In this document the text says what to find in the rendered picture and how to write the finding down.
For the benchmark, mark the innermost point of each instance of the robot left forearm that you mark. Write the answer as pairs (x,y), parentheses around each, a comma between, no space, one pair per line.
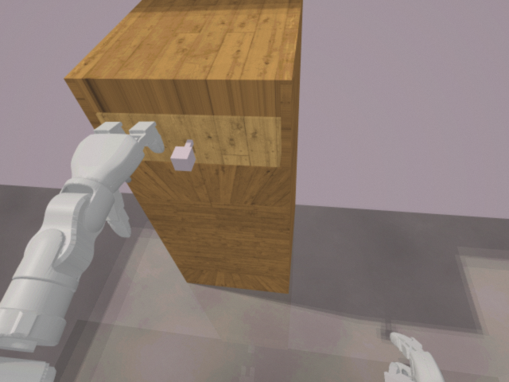
(33,308)

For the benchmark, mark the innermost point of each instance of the handle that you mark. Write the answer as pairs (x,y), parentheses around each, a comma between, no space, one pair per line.
(183,157)

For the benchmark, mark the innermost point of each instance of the cabinet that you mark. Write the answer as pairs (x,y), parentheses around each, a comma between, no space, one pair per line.
(223,225)

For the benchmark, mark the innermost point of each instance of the left robot hand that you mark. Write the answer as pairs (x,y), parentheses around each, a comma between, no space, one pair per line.
(110,156)

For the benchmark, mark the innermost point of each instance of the right robot hand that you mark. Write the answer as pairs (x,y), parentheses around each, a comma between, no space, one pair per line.
(423,367)

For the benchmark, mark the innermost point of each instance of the drawer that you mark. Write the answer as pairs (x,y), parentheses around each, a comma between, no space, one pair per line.
(218,139)

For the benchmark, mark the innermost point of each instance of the left robot upper arm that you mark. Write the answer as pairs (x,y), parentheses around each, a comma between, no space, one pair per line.
(22,370)

